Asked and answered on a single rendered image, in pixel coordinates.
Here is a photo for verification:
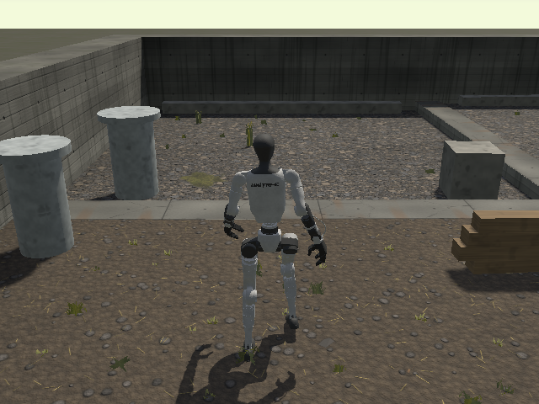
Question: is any robot right hand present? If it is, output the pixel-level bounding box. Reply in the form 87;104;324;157
308;240;327;266

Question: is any left robot upper arm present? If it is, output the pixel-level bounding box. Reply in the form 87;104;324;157
226;171;248;216

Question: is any robot left forearm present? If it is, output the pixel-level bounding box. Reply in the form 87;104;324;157
223;204;236;228

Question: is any robot right forearm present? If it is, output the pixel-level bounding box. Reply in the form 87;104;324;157
301;203;323;244

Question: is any right robot thigh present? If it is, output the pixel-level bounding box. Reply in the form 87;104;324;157
280;233;298;278

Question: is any robot left hand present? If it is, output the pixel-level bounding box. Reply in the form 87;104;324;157
224;222;244;239

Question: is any right robot upper arm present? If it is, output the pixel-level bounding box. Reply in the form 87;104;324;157
283;169;308;217

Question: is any right robot foot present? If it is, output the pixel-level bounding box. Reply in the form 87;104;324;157
286;313;299;329

